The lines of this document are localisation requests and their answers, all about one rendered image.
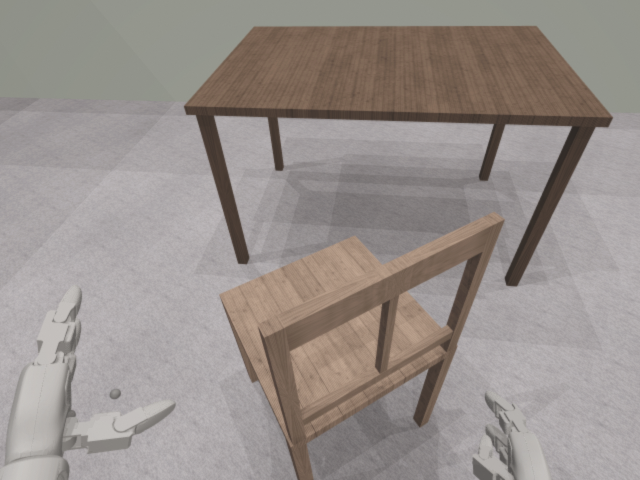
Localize right robot hand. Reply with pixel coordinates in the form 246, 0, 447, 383
473, 391, 552, 480

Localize left robot forearm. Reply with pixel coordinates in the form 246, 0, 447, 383
0, 455, 69, 480

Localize table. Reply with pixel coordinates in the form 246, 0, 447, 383
184, 26, 613, 287

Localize chair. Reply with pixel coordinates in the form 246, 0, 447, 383
219, 212, 505, 480

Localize left robot hand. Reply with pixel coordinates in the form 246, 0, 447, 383
5, 285, 176, 466

